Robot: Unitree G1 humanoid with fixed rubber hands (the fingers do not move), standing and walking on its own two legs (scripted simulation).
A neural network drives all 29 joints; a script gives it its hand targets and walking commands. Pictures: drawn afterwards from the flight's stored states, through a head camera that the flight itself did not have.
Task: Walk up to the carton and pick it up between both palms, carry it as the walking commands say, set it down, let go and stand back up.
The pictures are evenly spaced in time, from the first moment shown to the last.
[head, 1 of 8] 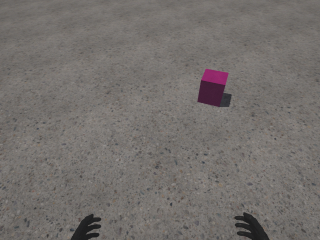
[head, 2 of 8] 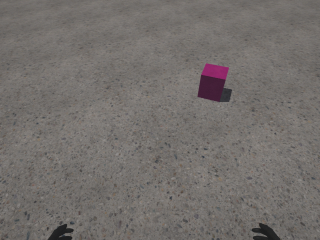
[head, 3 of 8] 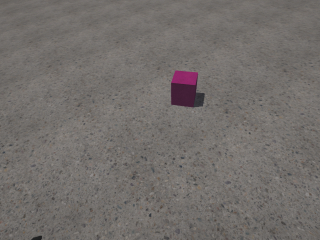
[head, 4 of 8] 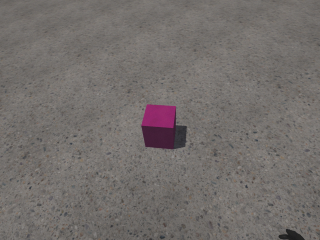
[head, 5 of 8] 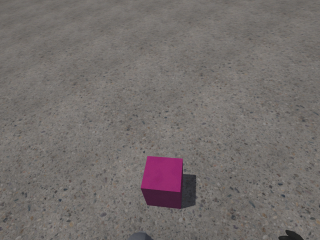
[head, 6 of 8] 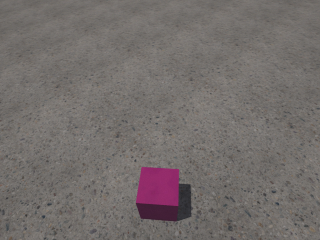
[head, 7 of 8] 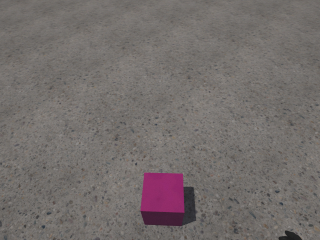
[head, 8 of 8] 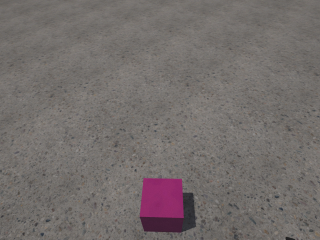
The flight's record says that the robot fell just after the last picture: no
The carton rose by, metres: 0.00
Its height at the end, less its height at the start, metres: +0.00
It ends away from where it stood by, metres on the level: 0.00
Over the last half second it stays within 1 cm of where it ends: yes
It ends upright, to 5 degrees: yes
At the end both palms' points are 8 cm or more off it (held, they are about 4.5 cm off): yes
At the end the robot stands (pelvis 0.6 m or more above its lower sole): yes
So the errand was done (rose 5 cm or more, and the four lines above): no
